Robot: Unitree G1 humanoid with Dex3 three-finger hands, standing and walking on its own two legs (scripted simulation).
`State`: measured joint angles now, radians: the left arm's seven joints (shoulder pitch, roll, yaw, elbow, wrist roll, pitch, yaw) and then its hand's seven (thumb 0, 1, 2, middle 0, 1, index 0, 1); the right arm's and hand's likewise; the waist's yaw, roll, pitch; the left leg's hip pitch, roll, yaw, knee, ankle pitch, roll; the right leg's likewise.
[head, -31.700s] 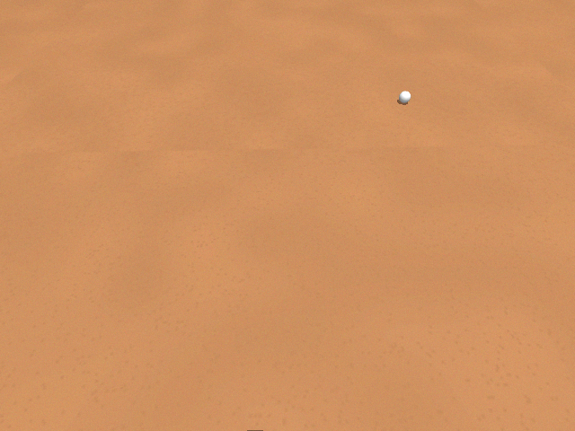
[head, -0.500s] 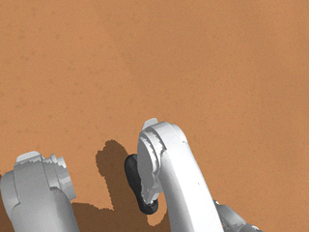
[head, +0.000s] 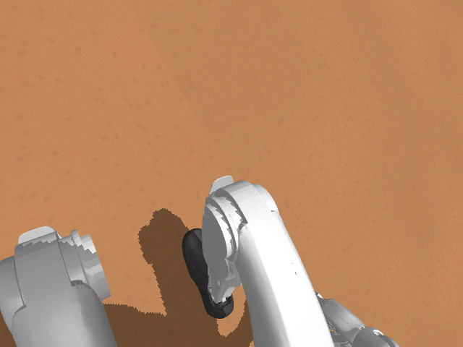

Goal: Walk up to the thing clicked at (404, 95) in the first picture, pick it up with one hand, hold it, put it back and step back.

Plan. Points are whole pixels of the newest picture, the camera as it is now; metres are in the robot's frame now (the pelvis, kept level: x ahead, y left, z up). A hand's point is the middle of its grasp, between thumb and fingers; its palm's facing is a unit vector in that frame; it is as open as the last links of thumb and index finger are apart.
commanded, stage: open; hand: left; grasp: from above
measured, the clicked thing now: out of the picture +0.44 +0.35 -0.26
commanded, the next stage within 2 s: withdraw in 0.70 s
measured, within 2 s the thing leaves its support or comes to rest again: neither
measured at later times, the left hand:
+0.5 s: hand out of the picture +0.42 +0.34 -0.25, palm faces -0.44 -0.16 -0.88, open 13.8 cm
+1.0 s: hand out of the picture +0.43 +0.35 -0.23, palm faces -0.38 -0.14 -0.91, open 13.9 cm
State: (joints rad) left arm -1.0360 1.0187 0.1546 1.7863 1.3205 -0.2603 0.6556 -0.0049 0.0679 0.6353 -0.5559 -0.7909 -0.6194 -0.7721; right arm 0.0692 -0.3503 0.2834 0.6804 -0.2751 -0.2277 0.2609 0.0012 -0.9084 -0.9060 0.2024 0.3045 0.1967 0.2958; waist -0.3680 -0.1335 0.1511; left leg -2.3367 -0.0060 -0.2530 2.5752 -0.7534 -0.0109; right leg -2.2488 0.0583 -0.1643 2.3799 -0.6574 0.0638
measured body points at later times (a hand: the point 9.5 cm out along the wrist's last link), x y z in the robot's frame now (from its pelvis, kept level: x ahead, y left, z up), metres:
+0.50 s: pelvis +0.00 +0.00 +0.00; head +0.27 +0.13 +0.33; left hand +0.44 +0.34 -0.20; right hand +0.07 -0.26 -0.06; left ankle +0.06 +0.12 -0.27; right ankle +0.12 -0.12 -0.27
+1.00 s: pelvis +0.00 +0.00 +0.00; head +0.26 +0.14 +0.34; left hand +0.45 +0.35 -0.18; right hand +0.07 -0.26 -0.05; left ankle +0.06 +0.12 -0.27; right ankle +0.12 -0.12 -0.27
